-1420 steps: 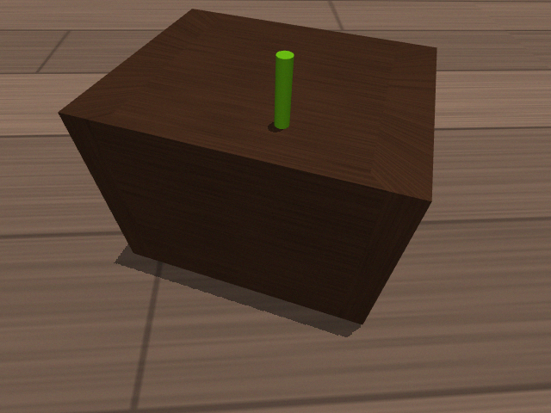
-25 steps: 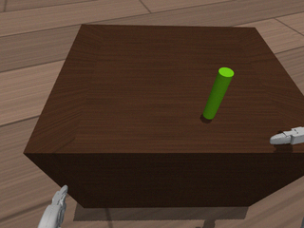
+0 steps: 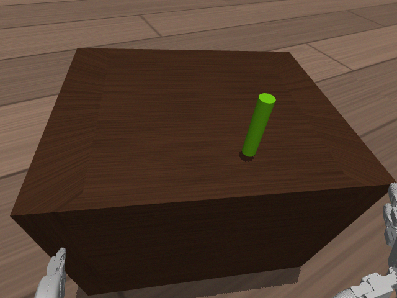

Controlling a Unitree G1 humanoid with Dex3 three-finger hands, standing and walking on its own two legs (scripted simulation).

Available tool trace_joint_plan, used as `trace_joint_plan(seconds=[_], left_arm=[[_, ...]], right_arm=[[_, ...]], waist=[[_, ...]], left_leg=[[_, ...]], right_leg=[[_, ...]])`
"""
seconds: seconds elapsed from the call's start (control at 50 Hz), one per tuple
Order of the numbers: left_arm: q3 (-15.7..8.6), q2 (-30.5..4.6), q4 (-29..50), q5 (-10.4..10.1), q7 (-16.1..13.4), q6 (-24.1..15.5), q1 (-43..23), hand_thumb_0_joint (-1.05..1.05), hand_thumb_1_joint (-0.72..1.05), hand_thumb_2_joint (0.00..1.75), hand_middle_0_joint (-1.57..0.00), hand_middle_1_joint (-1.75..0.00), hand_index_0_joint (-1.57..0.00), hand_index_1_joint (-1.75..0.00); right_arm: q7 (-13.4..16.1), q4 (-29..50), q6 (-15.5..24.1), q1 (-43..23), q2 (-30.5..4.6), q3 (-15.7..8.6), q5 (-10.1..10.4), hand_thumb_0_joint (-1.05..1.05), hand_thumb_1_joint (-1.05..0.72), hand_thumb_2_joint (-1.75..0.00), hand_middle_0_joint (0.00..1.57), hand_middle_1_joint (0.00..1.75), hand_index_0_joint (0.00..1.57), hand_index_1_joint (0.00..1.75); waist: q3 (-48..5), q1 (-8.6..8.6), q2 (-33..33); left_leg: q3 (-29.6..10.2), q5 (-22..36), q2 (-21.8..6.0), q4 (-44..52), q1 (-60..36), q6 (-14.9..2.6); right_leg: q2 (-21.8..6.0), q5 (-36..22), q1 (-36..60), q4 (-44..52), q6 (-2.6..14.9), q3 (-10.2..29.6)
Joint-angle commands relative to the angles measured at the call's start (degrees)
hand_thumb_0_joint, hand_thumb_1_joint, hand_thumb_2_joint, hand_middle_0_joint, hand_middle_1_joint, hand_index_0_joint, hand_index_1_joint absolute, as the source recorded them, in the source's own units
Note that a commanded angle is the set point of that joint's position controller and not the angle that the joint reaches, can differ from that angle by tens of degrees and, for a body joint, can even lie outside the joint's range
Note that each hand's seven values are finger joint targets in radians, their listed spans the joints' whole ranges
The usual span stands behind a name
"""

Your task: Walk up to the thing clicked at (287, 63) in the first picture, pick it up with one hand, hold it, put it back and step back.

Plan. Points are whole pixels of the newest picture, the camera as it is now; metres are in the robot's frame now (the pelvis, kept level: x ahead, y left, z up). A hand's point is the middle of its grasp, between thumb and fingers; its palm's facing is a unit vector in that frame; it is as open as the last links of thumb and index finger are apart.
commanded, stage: sink last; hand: right
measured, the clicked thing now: (257, 127) +0.53 -0.18 +0.05
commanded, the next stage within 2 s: home in 0.22 s
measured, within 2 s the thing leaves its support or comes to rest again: neither
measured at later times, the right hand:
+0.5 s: hand (364, 262) +0.16 -0.26 +0.09, palm faces +0.36 +0.85 -0.39, open 17.6 cm
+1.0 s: hand (280, 295) +0.16 -0.18 -0.08, palm faces +0.08 +0.98 -0.20, open 17.5 cm
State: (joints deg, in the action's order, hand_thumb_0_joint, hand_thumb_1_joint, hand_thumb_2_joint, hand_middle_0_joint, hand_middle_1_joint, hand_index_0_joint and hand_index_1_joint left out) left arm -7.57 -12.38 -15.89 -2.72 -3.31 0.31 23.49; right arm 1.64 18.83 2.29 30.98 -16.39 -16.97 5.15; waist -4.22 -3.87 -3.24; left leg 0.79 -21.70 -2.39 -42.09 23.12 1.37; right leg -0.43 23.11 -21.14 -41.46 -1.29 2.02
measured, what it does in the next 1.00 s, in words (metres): stands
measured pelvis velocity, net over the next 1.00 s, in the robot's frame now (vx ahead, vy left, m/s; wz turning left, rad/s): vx -0.02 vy -0.01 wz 0.02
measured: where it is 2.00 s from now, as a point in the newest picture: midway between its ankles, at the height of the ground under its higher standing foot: outside the picture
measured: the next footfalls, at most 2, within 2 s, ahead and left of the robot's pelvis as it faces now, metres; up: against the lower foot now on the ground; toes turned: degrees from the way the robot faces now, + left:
none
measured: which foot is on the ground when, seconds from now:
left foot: down 0.00-1.00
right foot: down 0.00-1.00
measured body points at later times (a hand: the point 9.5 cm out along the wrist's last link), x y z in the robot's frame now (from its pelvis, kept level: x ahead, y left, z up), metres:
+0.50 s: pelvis -0.02 +0.00 -0.01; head -0.02 +0.02 +0.44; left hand +0.14 +0.25 -0.06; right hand +0.14 -0.30 +0.12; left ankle +0.00 +0.13 -0.71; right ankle -0.02 -0.14 -0.71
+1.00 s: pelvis -0.02 -0.01 -0.02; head +0.01 -0.01 +0.43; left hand +0.14 +0.22 -0.08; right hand +0.15 -0.23 -0.07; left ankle +0.00 +0.13 -0.71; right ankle -0.02 -0.14 -0.71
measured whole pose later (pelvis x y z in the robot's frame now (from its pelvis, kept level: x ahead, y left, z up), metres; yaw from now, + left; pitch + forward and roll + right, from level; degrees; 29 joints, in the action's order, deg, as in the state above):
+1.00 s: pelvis -0.02 -0.01 -0.02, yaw +1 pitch +6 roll +1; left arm 0.9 -11.0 -19.3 -0.8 -4.2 -4.9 19.7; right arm 3.4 -9.2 -0.1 24.4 -10.1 -1.3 1.0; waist -3.7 0.7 0.3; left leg -0.1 -23.5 -1.5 -50.3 33.2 1.7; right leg -1.2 26.5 -31.7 -51.8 -1.0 1.4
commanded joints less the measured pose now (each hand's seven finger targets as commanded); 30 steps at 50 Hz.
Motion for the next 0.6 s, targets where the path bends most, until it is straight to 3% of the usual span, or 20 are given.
trace_joint_plan(seconds=[0.0,0.02,0.06,0.1,0.18,0.2,0.24,0.26,0.3,0.32,0.38,0.4,0.46,0.48,0.52,0.58], left_arm=[[-5.98,-8.93,9.24,0.04,-1.6,-4.41,-0.51,0.0,-0.54,0.07,-0.05,-0.05,-0.05,-0.06],[-4.2,-7.1,8.38,-0.06,-1.36,-4.62,0.75,0.0,-0.54,0.06,-0.05,-0.05,-0.05,-0.06],[-4.35,-7.19,9.3,0.03,-1.33,-5.47,0.95,0.0,-0.54,0.06,-0.05,-0.05,-0.05,-0.05],[-1.46,-5.02,9.69,0.23,-0.89,-5.94,-0.11,0.0,-0.54,0.07,-0.05,-0.05,-0.04,-0.06],[-3.24,-6.9,7.18,0.67,-1.18,-7.06,-2.91,0.0,-0.55,0.08,-0.05,-0.05,-0.04,-0.06],[-3.66,-7.53,8.2,0.79,-1.21,-7.51,-3.86,0.0,-0.56,0.08,-0.05,-0.05,-0.04,-0.06],[-2.37,-6.8,8.7,0.82,-1.3,-8.08,-5.14,0.0,-0.56,0.09,-0.05,-0.05,-0.04,-0.06],[-3.67,-7.5,6.88,0.89,-1.42,-8.0,-3.75,0.0,-0.56,0.1,-0.05,-0.05,-0.04,-0.07],[-3.88,-7.84,7.28,0.96,-1.34,-8.2,-3.36,0.0,-0.57,0.1,-0.05,-0.05,-0.04,-0.07],[-4.08,-8.22,8.38,0.96,-1.37,-8.49,-4.16,0.0,-0.49,0.18,-0.11,-0.13,-0.12,-0.15],[-0.52,-5.16,8.62,0.75,-0.85,-8.8,-3.6,0.0,-0.25,0.42,-0.12,-0.17,-0.12,-0.17],[1.81,-3.27,8.86,0.59,-0.55,-8.91,-4.8,0.0,-0.17,0.5,-0.13,-0.18,-0.13,-0.18],[5.25,-1.06,8.94,0.74,-0.16,-9.12,-4.93,0.0,0.07,0.57,-0.14,-0.2,-0.14,-0.2],[5.47,-0.97,8.74,0.87,-0.13,-9.32,-5.17,0.0,0.15,0.59,-0.14,-0.21,-0.15,-0.21],[2.61,-3.78,7.43,1.13,-0.33,-9.36,-2.82,0.0,0.31,0.62,-0.15,-0.21,-0.15,-0.22],[0.43,-6.44,6.75,1.11,-0.27,-9.45,-1.71,0.0,0.53,0.69,-0.16,-0.23,-0.16,-0.24]], right_arm=[[1.12,9.93,4.51,-7.61,-10.82,-6.93,-0.25,0.0,0.58,-0.05,0.05,0.06,0.05,0.06],[0.99,9.63,5.03,-7.31,-10.72,-7.05,-0.2,0.0,0.58,-0.05,0.05,0.06,0.05,0.06],[0.92,8.99,5.69,-6.51,-10.82,-7.3,-0.28,0.0,0.59,-0.05,0.04,0.06,0.05,0.06],[0.9,7.18,6.37,-5.34,-11.17,-7.9,-0.47,0.0,0.58,-0.05,0.04,0.06,0.05,0.06],[1.12,9.77,7.81,-6.98,-12.99,-9.28,-0.4,0.0,0.59,-0.06,0.04,0.06,0.05,0.06],[1.45,10.55,8.33,-7.89,-14.33,-10.78,-0.39,0.0,0.57,-0.06,0.05,0.06,0.05,0.06],[1.78,10.05,8.77,-6.93,-14.0,-10.4,-0.61,0.0,0.57,-0.06,0.05,0.06,0.05,0.06],[1.86,6.99,8.87,-5.51,-13.59,-10.64,-0.63,0.0,0.56,-0.06,0.05,0.06,0.05,0.06],[1.62,5.58,9.32,-4.38,-12.07,-9.61,-0.67,0.0,0.55,-0.06,0.05,0.06,0.05,0.06],[1.49,6.39,9.64,-5.16,-12.04,-9.48,-0.58,0.0,0.57,-0.05,0.05,0.05,0.05,0.05],[1.06,3.83,10.39,-3.46,-9.8,-7.23,-0.74,0.0,0.59,-0.04,0.05,0.05,0.05,0.05],[0.73,2.83,10.49,-3.29,-8.31,-5.13,-0.75,0.0,0.57,-0.05,0.05,0.05,0.05,0.05],[0.36,1.92,11.04,-3.16,-6.98,-2.72,-1.09,0.0,0.58,-0.04,0.05,0.05,0.05,0.05],[0.25,0.78,11.09,-2.0,-6.7,-2.16,-1.26,0.0,0.58,-0.04,0.05,0.05,0.05,0.05],[0.13,0.02,10.81,-0.94,-6.08,-0.59,-1.44,0.0,0.56,-0.05,0.05,0.05,0.05,0.05],[-0.22,-3.28,9.31,-1.37,-4.37,2.69,-1.86,0.0,0.54,-0.06,0.05,0.05,0.05,0.05]], waist=[[1.24,2.93,5.23],[2.61,2.17,4.91],[1.24,1.95,4.97],[0.98,0.66,4.87],[0.22,0.18,0.3],[-1.43,0.04,0.76],[-1.82,-0.59,1.12],[-0.88,0.2,1.54],[-0.99,0.41,3.32],[-1.28,0.41,3.53],[0.08,0.47,5.13],[1.75,0.25,4.98],[1.46,0.31,4.7],[0.83,0.27,4.74],[-0.53,1.51,3.29],[0.15,3.3,2.86]], left_leg=[[1.99,3.76,1.22,8.7,0.82,-0.32],[1.97,2.83,1.14,8.69,1.14,-0.42],[2.53,3.11,1.44,7.89,0.69,-0.53],[1.91,3.34,0.94,7.97,-0.39,-0.51],[0.9,1.66,0.45,7.95,-0.11,-0.74],[1.04,1.98,0.54,7.78,-1.02,-0.73],[1.59,3.1,0.91,7.13,-1.59,-0.81],[1.81,3.09,1.04,7.13,-1.23,-0.8],[2.11,3.06,1.18,6.96,-1.47,-0.66],[2.02,2.39,1.08,7.33,-1.34,-0.59],[2.05,1.87,1.23,7.49,-0.94,-0.57],[1.9,0.18,1.27,7.87,-0.14,-0.54],[1.22,-0.7,0.99,7.84,0.25,-0.54],[1.29,0.34,0.99,7.29,-0.02,-0.55],[2.31,3.75,1.64,5.51,0.53,-0.74],[2.87,4.48,2.13,3.87,2.95,-0.9]], right_leg=[[1.12,-5.19,-1.51,7.04,2.25,-3.86],[1.22,-4.54,-2.18,6.98,2.14,-3.94],[1.15,-4.8,-2.63,6.93,2.03,-3.72],[1.71,-5.3,-3.7,6.0,1.95,-4.22],[1.8,-3.75,-4.2,5.84,1.6,-4.53],[1.78,-4.13,-3.94,5.57,1.63,-4.28],[1.5,-4.81,-4.38,5.69,1.5,-3.94],[1.42,-4.86,-4.5,5.55,1.54,-3.93],[1.21,-4.94,-4.75,5.37,1.51,-3.78],[1.27,-4.38,-4.61,5.21,1.62,-3.94],[1.08,-4.5,-4.81,5.33,1.59,-4.07],[1.09,-3.1,-5.91,5.39,1.61,-4.16],[1.24,-2.55,-6.4,5.11,1.55,-4.6],[1.24,-3.45,-6.27,4.91,1.55,-4.58],[1.01,-5.44,-5.69,4.87,1.45,-4.3],[0.47,-5.51,-5.42,4.87,1.25,-3.7]])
